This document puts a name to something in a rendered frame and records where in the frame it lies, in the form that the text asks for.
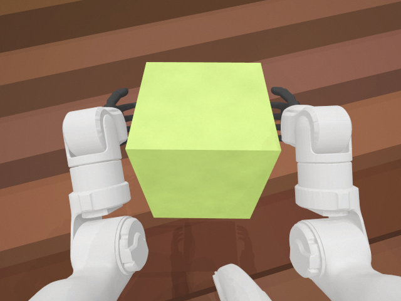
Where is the left robot forearm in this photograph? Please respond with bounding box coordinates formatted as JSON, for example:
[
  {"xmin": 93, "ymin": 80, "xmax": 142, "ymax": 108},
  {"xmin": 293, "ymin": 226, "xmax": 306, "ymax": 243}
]
[{"xmin": 63, "ymin": 107, "xmax": 131, "ymax": 267}]

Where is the carton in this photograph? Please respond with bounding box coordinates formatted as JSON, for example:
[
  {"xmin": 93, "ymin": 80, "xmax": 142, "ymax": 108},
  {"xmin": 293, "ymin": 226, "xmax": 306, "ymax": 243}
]
[{"xmin": 125, "ymin": 62, "xmax": 281, "ymax": 219}]

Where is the right robot thigh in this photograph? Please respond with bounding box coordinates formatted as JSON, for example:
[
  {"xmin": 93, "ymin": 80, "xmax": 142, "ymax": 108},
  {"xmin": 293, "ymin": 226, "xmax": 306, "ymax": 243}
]
[{"xmin": 213, "ymin": 264, "xmax": 272, "ymax": 301}]

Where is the right robot hand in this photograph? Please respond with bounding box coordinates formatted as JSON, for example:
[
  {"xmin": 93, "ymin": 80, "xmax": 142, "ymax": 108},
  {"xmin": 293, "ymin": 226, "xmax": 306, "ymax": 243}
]
[{"xmin": 270, "ymin": 87, "xmax": 300, "ymax": 142}]

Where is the robot left upper arm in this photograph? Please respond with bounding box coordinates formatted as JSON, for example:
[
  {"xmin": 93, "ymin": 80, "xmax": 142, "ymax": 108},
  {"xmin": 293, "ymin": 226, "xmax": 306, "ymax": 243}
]
[{"xmin": 28, "ymin": 216, "xmax": 148, "ymax": 301}]

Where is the robot right upper arm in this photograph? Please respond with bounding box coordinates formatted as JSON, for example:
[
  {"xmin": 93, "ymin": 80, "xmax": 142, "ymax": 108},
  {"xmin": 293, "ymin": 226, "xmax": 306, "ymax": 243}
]
[{"xmin": 289, "ymin": 217, "xmax": 401, "ymax": 301}]

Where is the right robot forearm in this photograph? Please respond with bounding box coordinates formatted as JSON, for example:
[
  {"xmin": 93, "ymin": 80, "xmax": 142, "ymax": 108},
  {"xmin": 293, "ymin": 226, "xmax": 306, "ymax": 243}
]
[{"xmin": 281, "ymin": 105, "xmax": 372, "ymax": 260}]

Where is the left robot hand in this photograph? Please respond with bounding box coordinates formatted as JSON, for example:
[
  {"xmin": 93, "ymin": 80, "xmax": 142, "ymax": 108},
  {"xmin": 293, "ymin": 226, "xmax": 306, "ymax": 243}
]
[{"xmin": 103, "ymin": 88, "xmax": 136, "ymax": 146}]

